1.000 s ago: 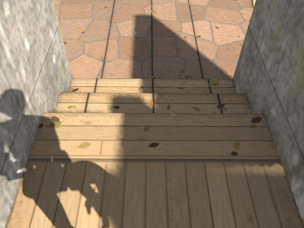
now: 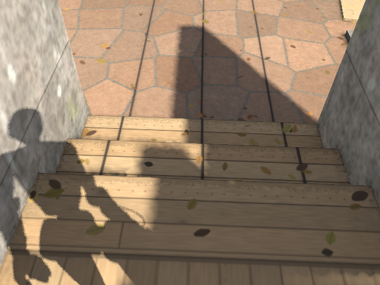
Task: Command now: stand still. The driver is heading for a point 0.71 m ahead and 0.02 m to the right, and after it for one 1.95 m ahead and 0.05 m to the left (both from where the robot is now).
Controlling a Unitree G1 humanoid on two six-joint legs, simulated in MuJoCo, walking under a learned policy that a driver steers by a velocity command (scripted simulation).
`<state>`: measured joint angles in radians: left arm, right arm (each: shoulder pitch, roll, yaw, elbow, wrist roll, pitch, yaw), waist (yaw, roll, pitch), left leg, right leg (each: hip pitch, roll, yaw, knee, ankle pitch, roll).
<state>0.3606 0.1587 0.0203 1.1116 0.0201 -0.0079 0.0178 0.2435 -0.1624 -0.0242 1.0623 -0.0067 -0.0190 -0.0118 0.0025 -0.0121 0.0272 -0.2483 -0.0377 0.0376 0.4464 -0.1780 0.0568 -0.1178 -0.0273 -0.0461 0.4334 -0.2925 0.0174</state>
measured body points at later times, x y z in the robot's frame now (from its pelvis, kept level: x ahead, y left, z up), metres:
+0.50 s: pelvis +0.03 -0.01 -0.01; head +0.02 -0.01 +0.44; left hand -0.03 +0.21 -0.17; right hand +0.02 -0.24 -0.16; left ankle +0.04 +0.08 -0.74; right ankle -0.04 -0.13 -0.74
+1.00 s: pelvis +0.23 +0.05 +0.00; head +0.25 +0.06 +0.45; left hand +0.32 +0.28 -0.14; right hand +0.18 -0.18 -0.14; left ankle +0.18 +0.11 -0.74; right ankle +0.31 -0.09 -0.67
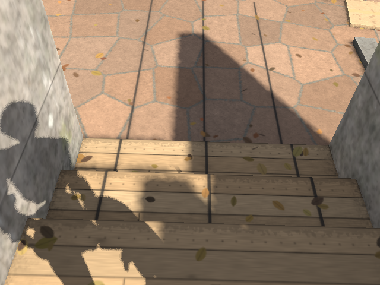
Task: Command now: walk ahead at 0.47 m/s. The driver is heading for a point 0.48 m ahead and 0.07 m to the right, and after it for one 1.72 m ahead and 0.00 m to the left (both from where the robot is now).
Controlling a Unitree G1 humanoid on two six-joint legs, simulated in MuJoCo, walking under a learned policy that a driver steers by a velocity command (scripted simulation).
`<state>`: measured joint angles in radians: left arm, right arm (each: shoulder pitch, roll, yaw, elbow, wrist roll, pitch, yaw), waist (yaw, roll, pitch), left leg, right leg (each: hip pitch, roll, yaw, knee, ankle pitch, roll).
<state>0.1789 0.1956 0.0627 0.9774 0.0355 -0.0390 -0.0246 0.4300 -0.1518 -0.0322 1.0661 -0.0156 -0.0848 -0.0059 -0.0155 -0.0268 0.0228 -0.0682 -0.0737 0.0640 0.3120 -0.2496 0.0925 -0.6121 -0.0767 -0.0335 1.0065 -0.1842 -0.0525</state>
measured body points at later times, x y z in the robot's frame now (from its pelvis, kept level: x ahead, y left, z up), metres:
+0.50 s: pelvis +0.27 -0.05 +0.00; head +0.29 -0.06 +0.45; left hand +0.25 +0.20 -0.14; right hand +0.35 -0.29 -0.14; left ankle +0.33 +0.11 -0.67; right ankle +0.27 -0.10 -0.74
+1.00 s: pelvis +0.40 -0.01 -0.01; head +0.41 +0.00 +0.44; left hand +0.43 +0.21 -0.17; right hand +0.45 -0.24 -0.15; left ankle +0.48 +0.05 -0.74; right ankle +0.39 -0.16 -0.73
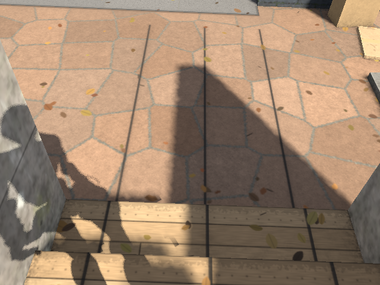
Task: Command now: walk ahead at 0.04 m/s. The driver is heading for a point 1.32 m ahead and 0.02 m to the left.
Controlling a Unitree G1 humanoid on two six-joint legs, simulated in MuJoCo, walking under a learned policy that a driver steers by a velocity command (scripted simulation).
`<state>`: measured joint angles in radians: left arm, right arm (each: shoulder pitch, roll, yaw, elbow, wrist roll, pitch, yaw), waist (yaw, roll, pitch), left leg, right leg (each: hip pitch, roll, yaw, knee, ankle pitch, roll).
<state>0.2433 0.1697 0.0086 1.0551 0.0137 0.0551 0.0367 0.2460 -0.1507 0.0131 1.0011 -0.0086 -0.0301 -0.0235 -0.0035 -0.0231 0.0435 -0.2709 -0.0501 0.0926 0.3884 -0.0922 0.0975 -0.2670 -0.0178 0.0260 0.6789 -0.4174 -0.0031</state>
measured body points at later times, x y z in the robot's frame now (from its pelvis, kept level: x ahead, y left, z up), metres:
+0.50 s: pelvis +0.02 -0.03 +0.01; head +0.02 -0.03 +0.46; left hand +0.03 +0.18 -0.16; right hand +0.02 -0.26 -0.15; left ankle +0.08 +0.06 -0.74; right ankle +0.00 -0.14 -0.74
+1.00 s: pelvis +0.04 -0.04 +0.01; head +0.05 -0.03 +0.46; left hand +0.03 +0.17 -0.16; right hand +0.04 -0.26 -0.15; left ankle +0.08 +0.06 -0.74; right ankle +0.00 -0.14 -0.74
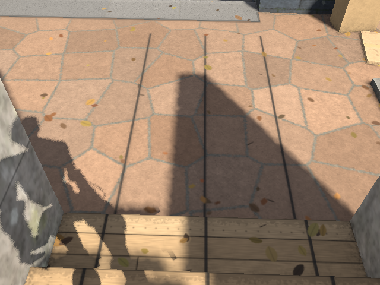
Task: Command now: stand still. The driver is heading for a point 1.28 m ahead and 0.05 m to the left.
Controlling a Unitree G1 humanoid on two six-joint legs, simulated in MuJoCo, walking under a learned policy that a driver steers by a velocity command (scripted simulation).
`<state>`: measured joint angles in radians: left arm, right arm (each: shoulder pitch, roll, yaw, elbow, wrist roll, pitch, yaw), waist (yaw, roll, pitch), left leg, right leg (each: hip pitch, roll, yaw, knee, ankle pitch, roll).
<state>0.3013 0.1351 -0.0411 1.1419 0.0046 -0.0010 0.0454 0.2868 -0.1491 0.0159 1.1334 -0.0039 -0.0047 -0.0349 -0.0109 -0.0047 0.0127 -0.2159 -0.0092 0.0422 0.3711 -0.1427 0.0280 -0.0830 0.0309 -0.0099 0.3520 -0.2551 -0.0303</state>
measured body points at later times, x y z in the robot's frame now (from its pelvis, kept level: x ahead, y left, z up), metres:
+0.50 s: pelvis +0.02 +0.00 +0.00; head +0.02 +0.00 +0.45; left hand -0.01 +0.21 -0.16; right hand -0.01 -0.21 -0.16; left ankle +0.04 +0.10 -0.75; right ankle -0.04 -0.10 -0.75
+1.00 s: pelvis +0.03 +0.00 +0.00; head +0.03 -0.01 +0.45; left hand -0.01 +0.20 -0.16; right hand +0.00 -0.22 -0.16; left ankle +0.04 +0.10 -0.75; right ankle -0.04 -0.10 -0.75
